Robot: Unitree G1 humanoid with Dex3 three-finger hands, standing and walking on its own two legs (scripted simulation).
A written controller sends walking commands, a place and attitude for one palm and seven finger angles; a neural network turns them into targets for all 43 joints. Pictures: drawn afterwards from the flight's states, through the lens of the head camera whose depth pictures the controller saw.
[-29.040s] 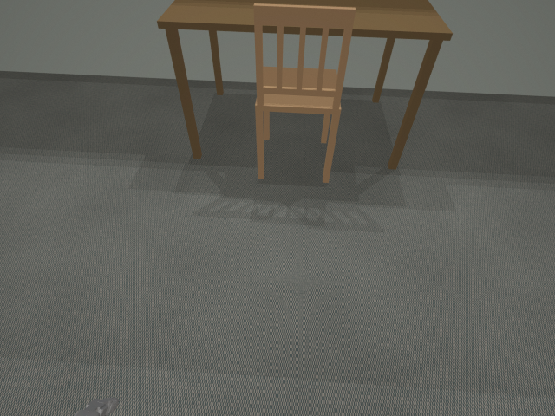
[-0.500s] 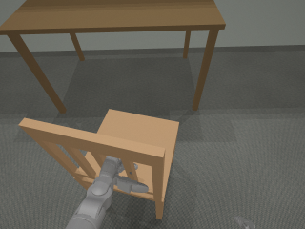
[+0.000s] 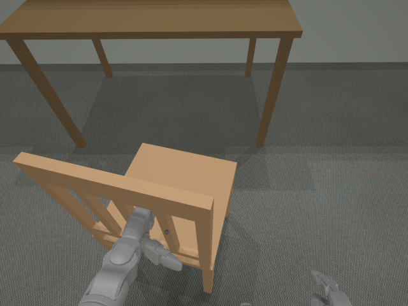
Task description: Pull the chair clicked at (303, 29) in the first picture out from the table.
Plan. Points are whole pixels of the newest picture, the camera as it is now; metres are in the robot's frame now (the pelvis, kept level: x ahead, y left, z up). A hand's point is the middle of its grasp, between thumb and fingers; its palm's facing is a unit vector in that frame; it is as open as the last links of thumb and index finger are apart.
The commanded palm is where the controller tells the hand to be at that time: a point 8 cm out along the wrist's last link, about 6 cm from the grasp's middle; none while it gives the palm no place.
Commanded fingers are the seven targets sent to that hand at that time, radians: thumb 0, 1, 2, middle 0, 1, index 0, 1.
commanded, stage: draw the fingers out of the gap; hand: left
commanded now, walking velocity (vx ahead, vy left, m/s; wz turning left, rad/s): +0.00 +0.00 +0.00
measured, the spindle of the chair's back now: (134, 221) +0.32 +0.16 -0.07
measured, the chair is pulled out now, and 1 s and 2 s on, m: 0.62 0.62 0.62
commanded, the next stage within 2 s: draw the hand back to the body in 0.70 s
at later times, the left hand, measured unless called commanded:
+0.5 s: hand (157, 283) +0.18 +0.09 -0.04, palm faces -0.20 -0.98 -0.05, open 17.5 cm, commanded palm +0.18 +0.14 -0.02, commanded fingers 0.00 -0.55 0.20 0.00 0.00 0.00 0.00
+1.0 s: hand (133, 286) +0.17 +0.12 +0.02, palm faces +0.00 -1.00 +0.08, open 17.5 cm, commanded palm +0.13 +0.17 +0.02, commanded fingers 0.00 -0.55 0.20 0.00 0.00 0.00 0.00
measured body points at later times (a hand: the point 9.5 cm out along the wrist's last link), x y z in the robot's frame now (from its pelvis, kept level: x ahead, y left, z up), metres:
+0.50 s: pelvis +0.00 +0.01 -0.02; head +0.04 +0.00 +0.43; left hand +0.19 +0.14 -0.03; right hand +0.18 -0.23 -0.09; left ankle +0.00 +0.14 -0.70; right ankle -0.01 -0.11 -0.70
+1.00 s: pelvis -0.01 +0.02 -0.04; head +0.04 +0.03 +0.41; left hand +0.17 +0.17 +0.02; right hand +0.17 -0.21 -0.11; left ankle +0.00 +0.14 -0.70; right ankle -0.01 -0.11 -0.70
